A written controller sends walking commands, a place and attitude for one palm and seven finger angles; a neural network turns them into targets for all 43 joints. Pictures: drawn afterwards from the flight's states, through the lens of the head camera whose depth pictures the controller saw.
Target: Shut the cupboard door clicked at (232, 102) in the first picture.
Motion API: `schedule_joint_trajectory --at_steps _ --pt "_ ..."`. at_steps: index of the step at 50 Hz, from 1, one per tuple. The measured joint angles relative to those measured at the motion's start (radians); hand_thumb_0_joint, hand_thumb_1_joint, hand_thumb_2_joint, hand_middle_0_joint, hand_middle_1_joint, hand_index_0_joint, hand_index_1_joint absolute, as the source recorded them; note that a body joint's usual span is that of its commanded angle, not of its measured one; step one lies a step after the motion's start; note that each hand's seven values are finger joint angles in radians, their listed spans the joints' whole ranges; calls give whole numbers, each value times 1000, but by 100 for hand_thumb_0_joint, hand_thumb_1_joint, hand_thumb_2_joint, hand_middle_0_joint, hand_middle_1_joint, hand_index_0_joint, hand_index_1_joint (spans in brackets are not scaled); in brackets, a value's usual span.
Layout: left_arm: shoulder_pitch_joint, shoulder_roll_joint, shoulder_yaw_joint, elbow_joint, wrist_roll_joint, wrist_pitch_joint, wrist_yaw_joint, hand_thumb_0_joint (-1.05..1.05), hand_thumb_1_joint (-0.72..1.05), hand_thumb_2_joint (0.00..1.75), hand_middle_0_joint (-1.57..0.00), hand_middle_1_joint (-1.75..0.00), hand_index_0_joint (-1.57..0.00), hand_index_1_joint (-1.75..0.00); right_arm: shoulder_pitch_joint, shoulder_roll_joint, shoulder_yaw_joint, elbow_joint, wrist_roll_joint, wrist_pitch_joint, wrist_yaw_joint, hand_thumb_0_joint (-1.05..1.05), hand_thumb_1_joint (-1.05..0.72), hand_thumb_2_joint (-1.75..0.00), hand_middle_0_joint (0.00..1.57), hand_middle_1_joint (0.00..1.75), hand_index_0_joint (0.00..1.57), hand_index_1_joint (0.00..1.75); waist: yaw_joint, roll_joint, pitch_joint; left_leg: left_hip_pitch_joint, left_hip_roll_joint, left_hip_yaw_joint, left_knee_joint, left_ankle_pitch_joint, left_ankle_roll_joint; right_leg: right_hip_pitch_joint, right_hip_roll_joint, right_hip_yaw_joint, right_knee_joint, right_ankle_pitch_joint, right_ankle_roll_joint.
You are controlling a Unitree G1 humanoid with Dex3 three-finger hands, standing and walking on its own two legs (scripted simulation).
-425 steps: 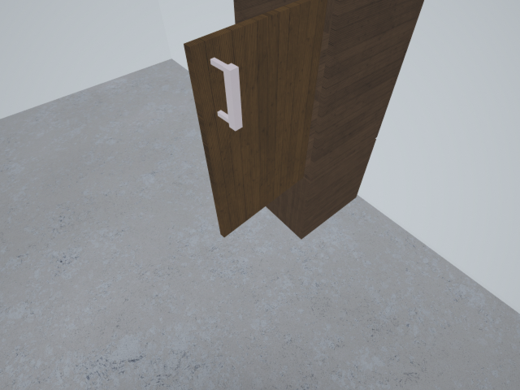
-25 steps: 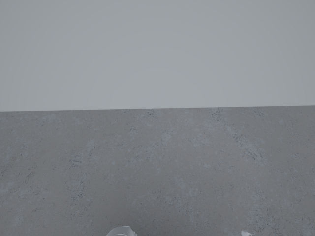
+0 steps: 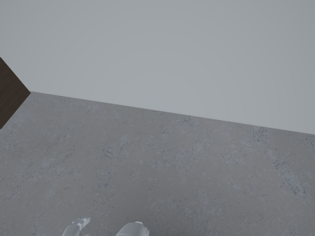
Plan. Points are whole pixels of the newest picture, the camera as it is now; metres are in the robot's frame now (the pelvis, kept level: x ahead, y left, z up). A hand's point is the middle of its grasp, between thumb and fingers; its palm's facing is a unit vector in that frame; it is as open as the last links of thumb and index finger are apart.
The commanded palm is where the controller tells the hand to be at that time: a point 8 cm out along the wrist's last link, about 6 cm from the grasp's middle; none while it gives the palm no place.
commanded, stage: walk to a spot facing it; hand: left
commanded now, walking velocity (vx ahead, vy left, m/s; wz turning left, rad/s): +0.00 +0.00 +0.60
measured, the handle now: out of the picture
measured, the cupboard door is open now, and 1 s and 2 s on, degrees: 94 94 94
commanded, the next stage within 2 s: turn to face it in 1.98 s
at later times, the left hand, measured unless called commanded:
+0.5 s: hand out of the picture +0.08 +0.26 -0.15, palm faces +0.31 -0.93 -0.22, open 7.4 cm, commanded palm none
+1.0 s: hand out of the picture +0.12 +0.21 -0.16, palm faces +0.62 -0.75 -0.23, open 7.2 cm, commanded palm none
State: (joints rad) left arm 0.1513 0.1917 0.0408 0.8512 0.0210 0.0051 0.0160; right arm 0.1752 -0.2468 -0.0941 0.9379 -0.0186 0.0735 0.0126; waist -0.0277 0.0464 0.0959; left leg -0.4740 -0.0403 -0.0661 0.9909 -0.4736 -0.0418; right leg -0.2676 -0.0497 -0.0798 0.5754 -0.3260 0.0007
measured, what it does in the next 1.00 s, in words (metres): walks ahead, turning left: left foot, then right foot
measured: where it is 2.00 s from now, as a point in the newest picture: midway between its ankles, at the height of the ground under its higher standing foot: (109, 163)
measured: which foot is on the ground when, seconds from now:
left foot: up 0.00-0.26, down 0.28-0.66, up 0.68-1.00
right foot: down 0.00-0.26, up 0.28-0.64, down 0.66-1.00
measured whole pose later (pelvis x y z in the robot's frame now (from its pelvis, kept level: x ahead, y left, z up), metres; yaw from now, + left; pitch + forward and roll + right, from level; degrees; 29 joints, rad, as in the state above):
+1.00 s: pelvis +0.25 +0.06 +0.01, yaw +37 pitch +2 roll +1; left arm 0.34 0.20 0.05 1.02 0.03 -0.08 0.00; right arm 0.07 -0.25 -0.07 0.95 -0.03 0.02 0.05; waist 0.02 -0.01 0.09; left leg -0.58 0.07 0.11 0.80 -0.22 -0.01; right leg 0.00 -0.12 -0.33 0.34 -0.35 0.05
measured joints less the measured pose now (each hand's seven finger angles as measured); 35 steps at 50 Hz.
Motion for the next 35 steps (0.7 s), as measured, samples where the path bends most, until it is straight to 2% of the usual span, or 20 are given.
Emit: schedule_joint_trajectory --at_steps 1,3,5,8,12,13,14,16,18,20,23,26,29,32,33,35 --pt "7 -7 -3 3 0 1 2 0 91 90 -20 -30 -20 -30 -3 -4 -2 3 0 3 3 1 -91 -90 20 30 20 30 -3 -2 3 -20 8 21 72 6 -8 15 -8 -11 -15 2 -1" --pt "21 -16 -8 13 0 3 3 0 91 90 -20 -30 -20 -30 -8 -4 -3 7 1 7 8 1 -91 -90 20 30 20 30 -8 -16 7 -33 26 59 120 21 -23 43 -26 -34 -47 10 0" --pt "33 -19 -10 22 0 2 2 0 91 90 -21 -30 -20 -30 -13 0 1 7 3 8 12 1 -91 -90 20 30 19 30 -9 -36 9 -19 42 90 72 25 -33 66 -47 -58 -69 13 4" --pt "49 -15 -8 33 3 -1 -1 0 91 90 -21 -30 -20 -30 -26 6 10 7 6 5 16 1 -91 -90 20 30 19 30 4 -64 16 31 56 126 -78 21 -34 84 -75 -94 -70 1 15" --pt "79 12 6 52 4 -2 -10 0 91 90 -21 -30 -21 -30 -50 11 22 -7 5 -9 20 1 -91 -90 20 30 19 30 24 -94 17 119 54 169 -296 67 -12 86 -111 -142 -10 -49 39" --pt "93 21 11 57 2 -1 -14 0 91 90 -21 -30 -21 -30 -50 10 25 -16 3 -18 22 1 -91 -90 20 30 19 30 26 -99 8 153 51 179 -370 99 2 74 -122 -150 29 -74 48" --pt "106 29 17 63 -2 5 -20 0 91 90 -21 -30 -21 -30 -49 4 26 -27 -2 -32 22 1 -91 -90 20 30 19 30 23 -93 -4 156 50 168 -404 164 36 42 -128 -150 105 -105 58" --pt "102 54 28 83 -1 31 -24 0 91 90 -21 -30 -20 -30 -52 12 28 -38 -7 -58 14 0 -91 -90 20 30 19 30 25 -107 -5 130 38 159 -343 163 78 -54 -116 -69 332 -200 69" --pt "85 71 38 101 2 46 -26 0 91 90 -21 -30 -20 -30 -32 21 33 -44 -9 -75 3 0 -91 -90 20 30 20 30 26 -108 -14 140 33 142 -349 143 85 -145 -89 -8 498 -179 72" --pt "64 79 45 103 5 44 -35 1 91 90 -20 -30 -20 -30 -5 29 38 -38 -9 -85 -6 0 -91 -90 20 30 20 30 28 -105 -20 171 26 121 -404 160 77 -210 -76 26 559 -100 74" --pt "40 76 45 86 5 30 -47 1 91 90 -20 -30 -20 -30 34 35 46 -13 -7 -93 -10 0 -91 -90 20 30 20 30 31 -87 -29 223 22 88 -491 192 75 -262 -69 51 517 -19 79" --pt "17 68 38 66 4 21 -53 1 91 90 -20 -30 -20 -30 71 42 48 11 -7 -95 -7 0 -91 -90 20 30 20 30 23 -69 -38 266 22 53 -550 205 70 -269 -64 60 395 16 87" --pt "-9 57 32 50 2 16 -59 1 91 90 -20 -30 -20 -30 101 47 44 33 -9 -90 -3 0 -91 -90 20 30 20 30 8 -54 -41 295 24 20 -568 191 56 -238 -52 56 237 31 94" --pt "-26 49 26 35 2 1 -63 0 91 90 -20 -30 -20 -30 123 46 36 52 -9 -81 -1 0 -91 -90 20 30 20 30 -5 -40 -42 307 31 -10 -526 140 35 -162 -24 34 73 58 94" --pt "-26 48 24 27 3 -10 -65 0 91 90 -20 -30 -20 -30 134 45 33 56 -6 -79 -1 0 -90 -90 21 30 20 30 -9 -39 -45 300 29 -23 -486 108 28 -119 -17 26 5 62 89" --pt "-34 30 19 22 6 -37 -57 0 91 90 -20 -30 -20 -30 134 33 23 71 0 -70 -2 0 -91 -90 20 30 20 30 -10 -19 -37 227 35 -16 -274 1 37 -97 -15 -9 18 76 21"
